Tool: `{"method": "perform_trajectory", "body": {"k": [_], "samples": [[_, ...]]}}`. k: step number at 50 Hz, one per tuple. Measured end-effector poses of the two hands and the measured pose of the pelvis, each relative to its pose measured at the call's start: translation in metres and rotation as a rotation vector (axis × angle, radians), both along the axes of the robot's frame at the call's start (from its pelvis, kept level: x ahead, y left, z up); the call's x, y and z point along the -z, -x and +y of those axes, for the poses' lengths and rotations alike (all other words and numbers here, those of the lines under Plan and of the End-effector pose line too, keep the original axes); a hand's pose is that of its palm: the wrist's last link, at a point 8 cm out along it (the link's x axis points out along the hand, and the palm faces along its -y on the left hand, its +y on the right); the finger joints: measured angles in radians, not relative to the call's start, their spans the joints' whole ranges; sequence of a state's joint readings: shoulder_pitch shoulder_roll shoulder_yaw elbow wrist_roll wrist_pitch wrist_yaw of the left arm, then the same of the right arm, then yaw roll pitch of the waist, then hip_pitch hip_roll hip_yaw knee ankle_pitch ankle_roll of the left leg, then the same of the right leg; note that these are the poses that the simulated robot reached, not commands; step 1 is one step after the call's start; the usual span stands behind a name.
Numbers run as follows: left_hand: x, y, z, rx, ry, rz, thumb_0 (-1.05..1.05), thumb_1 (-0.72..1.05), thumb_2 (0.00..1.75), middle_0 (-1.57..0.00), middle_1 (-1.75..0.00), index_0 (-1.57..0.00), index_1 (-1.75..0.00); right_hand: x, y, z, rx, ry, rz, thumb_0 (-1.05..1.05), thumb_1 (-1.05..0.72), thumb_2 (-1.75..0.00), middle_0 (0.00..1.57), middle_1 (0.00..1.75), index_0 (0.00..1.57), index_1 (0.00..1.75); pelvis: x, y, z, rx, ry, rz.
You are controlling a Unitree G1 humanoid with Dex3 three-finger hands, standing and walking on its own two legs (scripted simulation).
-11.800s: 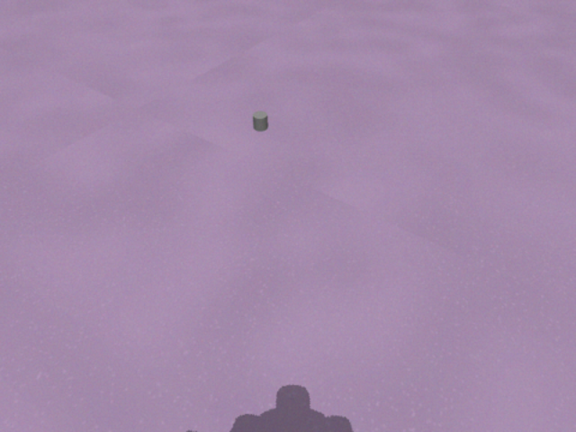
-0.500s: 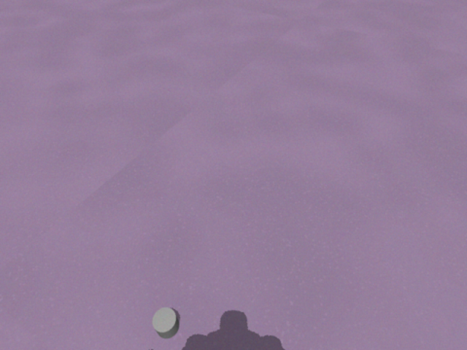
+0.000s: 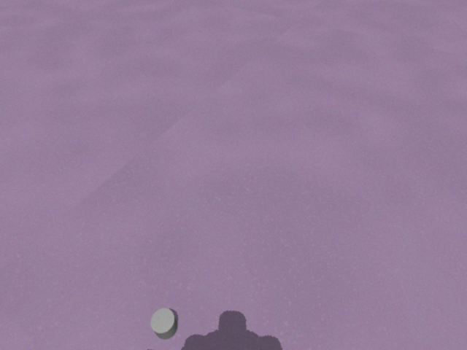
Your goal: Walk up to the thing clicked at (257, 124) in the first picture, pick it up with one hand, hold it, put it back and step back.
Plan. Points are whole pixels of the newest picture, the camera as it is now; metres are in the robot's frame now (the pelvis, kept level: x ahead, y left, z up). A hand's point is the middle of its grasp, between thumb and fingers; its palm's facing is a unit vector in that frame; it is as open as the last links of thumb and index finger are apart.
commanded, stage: stand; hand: left
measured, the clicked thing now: (164, 323) +0.39 +0.28 -0.74
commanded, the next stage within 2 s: walk up in 0.10 s
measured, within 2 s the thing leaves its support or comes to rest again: neither
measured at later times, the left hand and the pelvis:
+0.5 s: hand out of the picture +0.07 +0.28 -0.15, palm faces +0.00 -0.93 -0.38, open 7.4 cm; pelvis -0.01 +0.01 +0.00, yaw +0 degrees
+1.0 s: hand out of the picture +0.06 +0.28 -0.15, palm faces +0.00 -0.93 -0.37, open 7.4 cm; pelvis -0.01 +0.01 +0.00, yaw +1 degrees
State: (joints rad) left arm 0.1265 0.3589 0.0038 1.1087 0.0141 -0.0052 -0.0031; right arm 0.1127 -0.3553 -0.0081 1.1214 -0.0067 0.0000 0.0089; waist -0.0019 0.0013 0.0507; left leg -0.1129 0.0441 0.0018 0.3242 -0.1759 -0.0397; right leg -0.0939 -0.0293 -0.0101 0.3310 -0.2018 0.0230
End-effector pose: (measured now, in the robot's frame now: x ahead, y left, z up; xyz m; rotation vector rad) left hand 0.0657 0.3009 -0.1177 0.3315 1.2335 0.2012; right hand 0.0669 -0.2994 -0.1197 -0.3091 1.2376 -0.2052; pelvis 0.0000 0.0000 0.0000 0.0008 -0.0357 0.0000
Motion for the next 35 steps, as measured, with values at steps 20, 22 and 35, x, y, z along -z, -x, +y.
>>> {"method": "perform_trajectory", "body": {"k": [20,22,35], "samples": [[-0.004,0.0,0.014,-0.011,-0.026,-0.03,0.01,0.91,0.9,-0.2,-0.3,-0.2,-0.29,0.004,0.007,0.009,0.024,-0.018,-0.003,0.0,-0.91,-0.89,0.2,0.3,0.21,0.3,0.002,0.012,0.01,0.002,0.002,-0.007],[-0.004,0.001,0.016,-0.011,-0.026,-0.029,0.01,0.91,0.9,-0.2,-0.3,-0.2,-0.29,0.004,0.009,0.011,0.023,-0.02,0.0,0.0,-0.91,-0.89,0.2,0.3,0.21,0.3,0.002,0.013,0.011,0.002,0.001,-0.006],[0.0,0.014,0.018,-0.024,-0.016,-0.005,0.01,0.91,0.9,-0.2,-0.3,-0.2,-0.29,0.005,0.015,0.018,0.019,-0.028,0.012,0.0,-0.91,-0.89,0.2,0.3,0.21,0.3,0.002,0.015,0.014,-0.006,0.0,-0.005]]}}
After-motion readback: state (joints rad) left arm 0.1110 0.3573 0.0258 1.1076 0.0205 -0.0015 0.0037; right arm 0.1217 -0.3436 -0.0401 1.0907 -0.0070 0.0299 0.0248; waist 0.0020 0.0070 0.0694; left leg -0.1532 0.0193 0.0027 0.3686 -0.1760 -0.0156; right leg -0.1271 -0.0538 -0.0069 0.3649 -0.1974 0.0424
